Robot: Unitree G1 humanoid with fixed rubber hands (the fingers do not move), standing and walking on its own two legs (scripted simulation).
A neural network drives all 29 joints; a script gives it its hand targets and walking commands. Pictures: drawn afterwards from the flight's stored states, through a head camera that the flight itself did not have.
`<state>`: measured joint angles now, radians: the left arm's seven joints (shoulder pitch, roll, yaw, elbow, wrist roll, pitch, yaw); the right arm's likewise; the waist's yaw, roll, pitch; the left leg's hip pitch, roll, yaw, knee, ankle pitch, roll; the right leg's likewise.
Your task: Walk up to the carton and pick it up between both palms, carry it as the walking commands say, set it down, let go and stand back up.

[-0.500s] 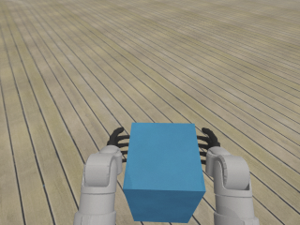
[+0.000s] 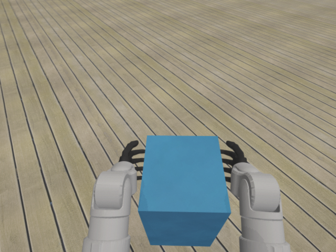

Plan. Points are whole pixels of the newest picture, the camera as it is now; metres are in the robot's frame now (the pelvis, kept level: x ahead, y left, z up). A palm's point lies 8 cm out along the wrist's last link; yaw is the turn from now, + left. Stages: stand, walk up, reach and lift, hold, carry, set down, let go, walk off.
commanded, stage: carry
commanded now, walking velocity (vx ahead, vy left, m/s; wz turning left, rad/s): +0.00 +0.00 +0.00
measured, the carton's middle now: (181, 195) +0.28 +0.00 +0.01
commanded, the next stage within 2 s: hold in 1.94 s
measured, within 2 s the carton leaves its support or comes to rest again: neither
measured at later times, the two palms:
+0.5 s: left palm (125, 168) +0.30 +0.13 +0.09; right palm (235, 170) +0.30 -0.12 +0.09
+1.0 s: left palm (126, 169) +0.30 +0.13 +0.07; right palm (233, 171) +0.30 -0.12 +0.08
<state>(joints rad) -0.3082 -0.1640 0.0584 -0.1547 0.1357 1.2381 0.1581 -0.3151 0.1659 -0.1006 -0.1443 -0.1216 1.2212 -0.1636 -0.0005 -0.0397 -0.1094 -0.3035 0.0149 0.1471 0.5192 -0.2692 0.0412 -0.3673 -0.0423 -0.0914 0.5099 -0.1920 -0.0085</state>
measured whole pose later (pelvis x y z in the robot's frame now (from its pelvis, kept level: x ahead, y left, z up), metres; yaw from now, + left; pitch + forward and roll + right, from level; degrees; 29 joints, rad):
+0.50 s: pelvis +0.01 +0.01 +0.00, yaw +0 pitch +3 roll +0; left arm -0.32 -0.17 0.07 -0.09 0.15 1.19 0.15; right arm -0.32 0.17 -0.11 -0.08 -0.14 1.17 -0.16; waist 0.00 -0.03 -0.12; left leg -0.30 0.01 0.15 0.52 -0.28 0.05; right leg -0.36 -0.05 -0.09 0.51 -0.20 0.00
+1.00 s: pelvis +0.01 +0.01 +0.00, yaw +0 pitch +3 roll +0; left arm -0.29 -0.16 0.06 -0.05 0.14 1.10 0.15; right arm -0.30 0.16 -0.10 -0.04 -0.14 1.09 -0.15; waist 0.00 -0.03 -0.11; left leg -0.30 0.01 0.15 0.54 -0.29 0.05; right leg -0.37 -0.05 -0.09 0.53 -0.21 0.00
